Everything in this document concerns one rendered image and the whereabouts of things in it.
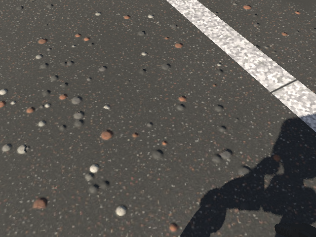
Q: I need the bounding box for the robot right hand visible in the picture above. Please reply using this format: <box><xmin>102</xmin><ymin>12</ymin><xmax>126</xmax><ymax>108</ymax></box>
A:
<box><xmin>275</xmin><ymin>222</ymin><xmax>316</xmax><ymax>237</ymax></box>

